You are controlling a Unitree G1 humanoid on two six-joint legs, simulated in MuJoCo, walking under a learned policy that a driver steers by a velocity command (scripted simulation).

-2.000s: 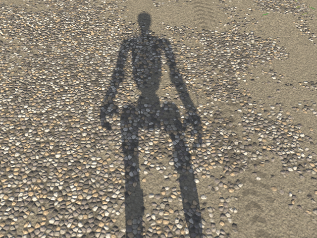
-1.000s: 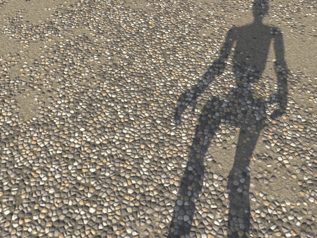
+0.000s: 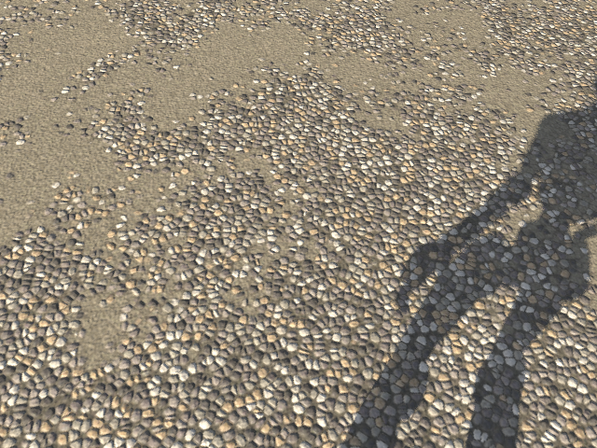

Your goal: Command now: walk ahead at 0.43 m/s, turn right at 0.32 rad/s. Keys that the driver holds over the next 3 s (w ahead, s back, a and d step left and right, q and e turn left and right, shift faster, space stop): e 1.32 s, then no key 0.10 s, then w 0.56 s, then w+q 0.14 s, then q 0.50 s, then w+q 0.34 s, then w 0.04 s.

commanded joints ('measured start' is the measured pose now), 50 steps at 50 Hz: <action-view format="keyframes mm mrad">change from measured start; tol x32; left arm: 1 -11 79 31 -76 5 11 9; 50 -219 89 62 -354 7 125 21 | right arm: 1 45 -90 -28 -8 -11 -19 3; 50 29 -173 -54 -43 -16 95 -71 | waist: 1 -21 155 -21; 16 -8 119 -63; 19 -32 -287 -261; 50 -76 201 -43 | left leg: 1 201 265 -241 -300 206 156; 17 307 224 119 158 674 54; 18 143 143 139 405 411 -22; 19 -223 -32 99 763 -504 -100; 20 -277 -53 -138 894 -535 -93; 39 143 1 -136 -82 -36 -28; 41 181 381 -572 -244 76 194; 50 298 255 -184 -180 241 170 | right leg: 1 -231 -92 54 40 102 12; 16 -60 16 -112 -544 248 -45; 19 575 -295 410 -595 1242 -339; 24 214 -183 324 -791 501 -252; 37 122 -92 434 -790 145 -173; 41 -252 194 81 -299 -198 -4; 50 -286 40 3 -46 47 127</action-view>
